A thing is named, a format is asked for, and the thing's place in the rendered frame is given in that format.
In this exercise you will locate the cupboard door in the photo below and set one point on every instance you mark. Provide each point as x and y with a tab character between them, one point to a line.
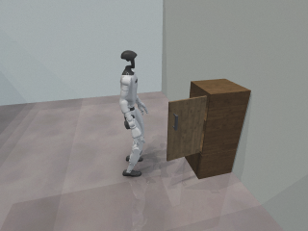
186	140

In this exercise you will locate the right robot hand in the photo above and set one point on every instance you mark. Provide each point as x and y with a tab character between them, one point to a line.
136	133

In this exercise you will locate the handle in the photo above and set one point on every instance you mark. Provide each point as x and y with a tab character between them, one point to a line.
175	122

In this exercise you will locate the right robot forearm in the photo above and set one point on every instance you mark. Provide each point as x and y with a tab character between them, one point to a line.
126	111

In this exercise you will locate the robot right upper arm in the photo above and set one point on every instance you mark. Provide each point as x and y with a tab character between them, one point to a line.
125	86

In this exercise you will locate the left robot thigh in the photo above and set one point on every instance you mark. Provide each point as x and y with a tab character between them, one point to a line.
139	119

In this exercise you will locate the robot right shin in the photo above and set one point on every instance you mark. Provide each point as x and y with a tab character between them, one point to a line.
134	157

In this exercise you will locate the left robot hand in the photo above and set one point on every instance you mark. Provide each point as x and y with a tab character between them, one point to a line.
140	106

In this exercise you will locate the left robot forearm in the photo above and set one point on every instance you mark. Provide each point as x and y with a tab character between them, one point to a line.
138	101

